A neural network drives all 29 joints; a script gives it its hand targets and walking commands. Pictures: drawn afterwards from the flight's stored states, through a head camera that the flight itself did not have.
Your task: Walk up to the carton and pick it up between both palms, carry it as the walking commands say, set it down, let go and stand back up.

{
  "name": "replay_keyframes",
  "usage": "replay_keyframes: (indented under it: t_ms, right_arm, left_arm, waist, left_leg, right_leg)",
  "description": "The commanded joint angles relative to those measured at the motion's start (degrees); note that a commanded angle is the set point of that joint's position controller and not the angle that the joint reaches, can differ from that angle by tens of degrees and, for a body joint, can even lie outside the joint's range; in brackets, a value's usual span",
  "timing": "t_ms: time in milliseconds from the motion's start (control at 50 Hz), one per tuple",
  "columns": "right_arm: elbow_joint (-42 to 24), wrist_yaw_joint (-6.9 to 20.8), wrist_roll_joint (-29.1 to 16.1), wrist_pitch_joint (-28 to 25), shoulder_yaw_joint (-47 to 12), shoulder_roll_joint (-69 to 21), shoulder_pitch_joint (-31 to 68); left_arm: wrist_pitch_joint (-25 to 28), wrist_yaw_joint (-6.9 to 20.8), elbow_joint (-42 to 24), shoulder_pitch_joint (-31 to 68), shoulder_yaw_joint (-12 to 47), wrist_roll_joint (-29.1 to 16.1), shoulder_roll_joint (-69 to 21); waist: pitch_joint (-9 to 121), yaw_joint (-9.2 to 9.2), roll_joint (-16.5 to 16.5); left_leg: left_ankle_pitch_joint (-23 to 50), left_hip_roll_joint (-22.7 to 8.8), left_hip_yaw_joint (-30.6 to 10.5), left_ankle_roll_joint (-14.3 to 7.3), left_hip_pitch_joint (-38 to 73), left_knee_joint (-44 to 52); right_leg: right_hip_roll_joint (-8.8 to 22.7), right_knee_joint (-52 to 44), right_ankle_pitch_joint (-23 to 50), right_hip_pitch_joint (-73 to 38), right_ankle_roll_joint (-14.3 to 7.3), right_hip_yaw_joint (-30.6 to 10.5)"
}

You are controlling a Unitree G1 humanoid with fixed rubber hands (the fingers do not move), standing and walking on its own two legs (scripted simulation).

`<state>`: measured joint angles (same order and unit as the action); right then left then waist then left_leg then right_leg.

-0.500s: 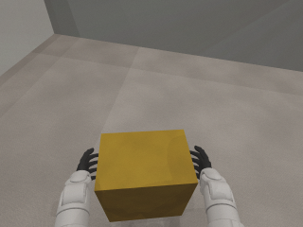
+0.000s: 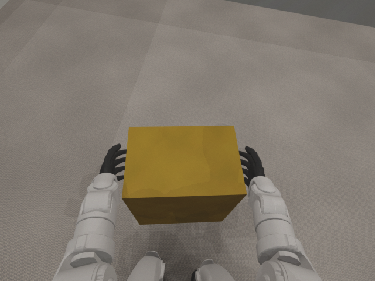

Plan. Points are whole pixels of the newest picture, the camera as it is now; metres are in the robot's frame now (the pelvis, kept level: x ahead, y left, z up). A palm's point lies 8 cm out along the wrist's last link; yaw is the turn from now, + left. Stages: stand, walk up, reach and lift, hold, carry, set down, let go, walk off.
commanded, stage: set down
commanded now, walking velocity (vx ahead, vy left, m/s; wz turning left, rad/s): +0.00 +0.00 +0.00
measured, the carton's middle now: (181, 180) +0.37 +0.01 -0.13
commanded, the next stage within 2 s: none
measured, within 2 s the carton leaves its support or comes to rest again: neither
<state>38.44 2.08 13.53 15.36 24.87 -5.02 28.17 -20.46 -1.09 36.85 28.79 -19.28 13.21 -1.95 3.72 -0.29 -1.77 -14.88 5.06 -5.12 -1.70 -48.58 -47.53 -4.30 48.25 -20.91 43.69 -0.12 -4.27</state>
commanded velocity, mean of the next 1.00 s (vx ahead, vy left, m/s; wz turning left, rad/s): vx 0.00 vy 0.00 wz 0.00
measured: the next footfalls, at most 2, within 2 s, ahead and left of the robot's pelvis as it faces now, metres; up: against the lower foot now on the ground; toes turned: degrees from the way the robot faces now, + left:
none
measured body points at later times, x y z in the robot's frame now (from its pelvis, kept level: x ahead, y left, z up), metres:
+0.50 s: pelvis +0.00 -0.02 -0.06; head +0.20 -0.01 +0.35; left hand +0.38 +0.16 -0.16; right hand +0.39 -0.18 -0.15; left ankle +0.07 +0.09 -0.69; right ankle +0.02 -0.13 -0.69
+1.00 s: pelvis -0.02 -0.01 -0.14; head +0.22 +0.01 +0.25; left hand +0.42 +0.18 -0.25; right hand +0.41 -0.17 -0.23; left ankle +0.07 +0.09 -0.69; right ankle +0.02 -0.13 -0.69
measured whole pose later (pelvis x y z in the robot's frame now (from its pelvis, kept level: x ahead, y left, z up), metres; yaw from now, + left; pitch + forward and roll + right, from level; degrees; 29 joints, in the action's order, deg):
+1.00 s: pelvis -0.02 -0.01 -0.14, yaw -4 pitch +42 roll -3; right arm 42.4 -4.7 3.8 8.9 19.8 -1.4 41.8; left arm -13.1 -1.4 44.0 44.2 -18.3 6.3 6.3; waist 13.4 -1.3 -2.9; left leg -24.8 4.9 -5.2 0.5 -98.6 -81.2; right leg -8.6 82.0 -30.4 94.0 0.5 -2.6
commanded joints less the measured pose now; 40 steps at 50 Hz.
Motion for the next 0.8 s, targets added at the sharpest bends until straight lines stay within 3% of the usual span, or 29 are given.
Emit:
replay_keyframes:
  t_ms: [0,40,80,100,140,180,220,240,280,300,340,360,400,420,440,460,480,500,520,540,580,600,620,640,660,700,720,740,780]
  right_arm:
    - [1.84,15.31,-5.83,-2.76,-25.52,-46.32,31.0]
    - [0.71,15.97,-6.99,-3.72,-26.6,-48.12,35.31]
    - [5.82,16.42,-4.98,-2.73,-24.19,-48.85,30.54]
    - [6.11,16.35,-4.9,-2.56,-23.71,-48.47,32.88]
    - [5.26,16.09,-6.37,-2.68,-25.95,-52.54,29.3]
    - [6.36,15.93,-5.36,-2.74,-24.21,-48.01,31.61]
    - [3.5,16.03,-6.09,-3.45,-25.88,-49.2,30.72]
    - [1.66,15.61,-7.63,-4.01,-27.86,-47.44,32.04]
    - [0.92,14.06,-8.31,-4.54,-29.89,-49.78,30.74]
    - [2.23,13.75,-6.39,-4.39,-27.71,-47.8,30.13]
    - [2.87,12.24,-6.4,-4.41,-28.13,-50.56,29.56]
    - [-0.24,11.25,-7.42,-5.02,-30.79,-51.36,26.44]
    - [-2.08,10.67,-11.88,-6.01,-35.31,-52.39,30.01]
    - [-1.76,9.64,-10.78,-5.93,-35.27,-52.13,31.36]
    - [-0.61,9.04,-10.99,-6.3,-35.09,-53.12,32.75]
    - [-4.78,7.99,-12.16,-7.13,-36.98,-53.65,31.84]
    - [-2.92,6.53,-11.8,-6.91,-37.26,-53.18,32.38]
    - [-1.77,5.64,-11.09,-6.95,-36.12,-52.91,30.57]
    - [-2.06,5.03,-12.46,-7.27,-36.63,-53.52,32.19]
    - [-2.93,4.39,-11.11,-6.66,-35.99,-52.84,30.86]
    - [-3.72,3.24,-12.57,-6.27,-38.24,-53.5,32.31]
    - [-4.2,3.27,-11.72,-6.45,-37.85,-51.72,34.31]
    - [-2.97,2.77,-11.06,-6.24,-36.09,-52.65,34.59]
    - [-1.21,2.33,-11.09,-5.71,-36.32,-53.5,33.02]
    - [-2.91,2.22,-11.09,-5.97,-36.24,-51.52,34.96]
    - [-2.45,1.46,-12.22,-5.89,-35.73,-51.63,38.03]
    - [-1.43,1.44,-11.6,-5.75,-33.88,-50.53,39.91]
    - [-0.63,1.94,-11.0,-5.95,-32.37,-50.28,39.71]
    - [-2.43,1.64,-11.8,-6.25,-33.87,-49.85,43.74]
  left_arm:
    - [4.95,11.04,-3.35,28.58,29.09,-8.51,-59.2]
    - [6.52,10.63,-5.83,34.29,30.3,-9.28,-59.93]
    - [7.18,9.83,-4.91,33.38,28.14,-7.31,-56.69]
    - [7.14,9.82,-3.4,33.49,25.68,-5.99,-55.58]
    - [7.7,10.05,-4.6,33.21,27.54,-7.65,-55.88]
    - [7.65,10.11,-1.89,33.38,24.46,-5.55,-54.14]
    - [8.51,9.7,-6.43,32.95,26.85,-5.94,-52.92]
    - [8.86,9.64,-6.39,33.03,29.01,-8.46,-55.76]
    - [9.45,10.18,-2.87,27.0,27.49,-6.34,-54.58]
    - [9.87,11.21,-5.0,32.69,28.3,-7.69,-53.82]
    - [10.15,11.61,-4.92,31.41,27.19,-6.51,-50.57]
    - [10.89,12.62,-8.5,33.48,31.36,-9.12,-50.32]
    - [11.46,12.76,-8.79,33.02,31.99,-10.54,-48.46]
    - [12.15,13.41,-8.42,37.41,31.38,-11.39,-48.25]
    - [11.86,13.25,-4.44,34.04,27.87,-8.12,-46.42]
    - [12.49,13.4,-7.7,34.97,31.86,-11.19,-48.27]
    - [13.12,13.39,-8.37,38.75,31.59,-12.18,-46.22]
    - [12.89,13.33,-6.82,36.09,30.72,-10.76,-44.1]
    - [12.89,13.3,-6.86,37.77,29.32,-10.99,-43.38]
    - [12.18,13.5,-5.07,35.23,29.15,-11.14,-45.22]
    - [12.21,14.36,-5.29,35.97,28.96,-11.53,-42.98]
    - [12.15,14.53,-5.07,37.64,28.46,-12.43,-43.83]
    - [11.64,14.96,-3.85,40.6,28.44,-12.15,-43.57]
    - [11.38,15.05,-2.69,38.94,26.25,-10.99,-41.09]
    - [11.03,14.77,-1.9,39.29,25.84,-11.1,-41.49]
    - [11.12,14.89,0.57,39.7,25.88,-11.91,-42.65]
    - [11.05,14.57,1.4,41.42,23.26,-10.46,-41.18]
    - [11.17,14.61,-0.44,43.54,24.33,-10.87,-41.26]
    - [11.04,14.59,1.63,43.92,23.23,-10.86,-40.45]
  waist:
    - [35.45,1.7,6.17]
    - [39.27,1.26,6.66]
    - [36.77,1.85,2.57]
    - [34.83,-2.16,3.45]
    - [39.19,-1.03,0.62]
    - [34.85,-3.05,3.09]
    - [42.22,-3.52,4.33]
    - [44.96,-1.91,3.17]
    - [45.21,-3.78,2.31]
    - [46.66,-0.95,2.52]
    - [47.06,-2.86,-0.26]
    - [52.36,0.91,-1.31]
    - [55.69,-4.23,1.25]
    - [55.73,-2.68,-0.35]
    - [54.54,-6.89,0.81]
    - [58.41,-2.42,0.13]
    - [57.65,-4.84,0.2]
    - [55.52,-2.17,-0.07]
    - [56.34,-4.42,-0.15]
    - [55.96,-2.24,-0.54]
    - [57.08,-2.33,-1.6]
    - [56.67,-4.87,-2.16]
    - [56.27,-1.3,-0.48]
    - [53.62,-4.24,-0.74]
    - [53.37,-2.44,-1.75]
    - [50.28,-2.53,-0.88]
    - [48.61,-4.83,-0.52]
    - [51.59,-2.0,-1.82]
    - [53.27,-2.36,-1.97]
  left_leg:
    - [4.85,-4.32,-8.58,4.74,35.46,5.07]
    - [5.65,-4.0,-7.22,4.15,33.81,3.19]
    - [10.66,-3.63,-5.35,3.84,26.9,0.51]
    - [6.64,-2.61,-4.24,3.16,23.63,0.4]
    - [14.12,-2.09,-3.01,1.97,25.32,-0.96]
    - [12.66,-1.98,-2.39,2.42,18.28,-1.63]
    - [18.57,-2.95,-4.62,2.56,25.35,-3.33]
    - [23.38,-2.61,-3.86,3.09,26.58,-4.58]
    - [27.81,-1.86,-1.19,2.43,21.07,-7.81]
    - [25.76,-1.81,-1.8,2.05,20.79,-7.84]
    - [25.09,-0.59,-0.18,2.2,14.56,-10.34]
    - [27.37,-1.0,-0.23,2.34,15.71,-10.83]
    - [30.19,-0.27,0.12,1.82,11.96,-14.31]
    - [24.32,0.23,0.98,1.34,4.56,-15.39]
    - [22.83,0.54,1.04,0.73,3.18,-16.07]
    - [22.58,0.75,1.97,1.37,2.41,-16.71]
    - [20.42,0.95,1.55,0.95,-1.05,-17.77]
    - [20.46,0.73,1.4,1.47,-3.48,-17.34]
    - [16.5,1.08,2.41,1.25,-4.96,-18.91]
    - [15.94,0.97,1.88,1.29,-2.6,-17.63]
    - [13.87,1.92,3.06,0.66,-9.83,-20.4]
    - [11.29,2.1,2.5,0.65,-12.01,-19.78]
    - [8.94,2.22,2.9,0.44,-14.53,-20.94]
    - [7.34,1.85,4.04,0.85,-17.83,-21.67]
    - [6.21,1.76,3.19,1.04,-15.89,-21.58]
    - [4.99,1.76,4.35,0.96,-18.76,-22.98]
    - [4.94,1.46,3.05,0.57,-19.48,-22.63]
    - [7.17,1.77,2.42,0.5,-19.04,-23.4]
    - [6.22,1.64,2.41,0.38,-18.75,-26.52]
  right_leg:
    - [-1.31,-1.22,3.82,11.01,-3.27,1.29]
    - [-1.49,0.07,3.07,10.91,-3.08,1.5]
    - [-2.21,0.72,4.88,12.66,-2.77,1.83]
    - [-1.59,1.12,2.01,14.19,-2.54,1.22]
    - [-2.12,1.56,8.09,11.56,-1.85,1.0]
    - [-1.94,2.92,5.53,17.42,-1.55,1.17]
    - [-1.93,5.78,7.75,22.32,-1.09,0.77]
    - [-3.25,5.46,9.48,22.46,-0.92,1.51]
    - [-2.78,4.7,11.68,22.76,-0.73,0.22]
    - [-3.16,6.15,9.74,25.57,-0.1,1.63]
    - [-2.78,6.2,13.37,22.67,0.18,-0.14]
    - [-3.54,6.48,17.63,18.89,0.59,0.71]
    - [-2.32,9.88,22.38,20.24,0.92,-1.19]
    - [-2.79,11.35,20.66,19.26,1.76,-0.78]
    - [-1.95,11.36,18.47,21.73,1.63,-2.38]
    - [-3.0,12.64,21.82,15.97,1.24,-1.75]
    - [-2.03,13.83,20.05,16.93,1.92,-2.38]
    - [-2.29,13.39,22.69,17.08,2.62,-2.98]
    - [-2.95,14.62,18.73,16.57,2.58,-2.56]
    - [-3.49,14.01,16.55,16.42,2.42,-1.63]
    - [-2.71,15.28,20.77,13.73,3.45,-3.05]
    - [-1.87,15.17,19.68,11.75,3.12,-3.87]
    - [-2.97,16.52,15.31,14.25,3.18,-1.99]
    - [-2.21,16.81,14.95,14.67,3.14,-3.19]
    - [-3.16,16.69,12.62,16.08,3.1,-2.44]
    - [-2.22,15.96,12.42,15.66,3.1,-3.99]
    - [-2.44,18.13,10.5,19.92,3.35,-2.53]
    - [-3.48,18.8,12.01,20.28,2.82,-1.73]
    - [-3.62,20.97,9.96,23.71,3.1,-1.4]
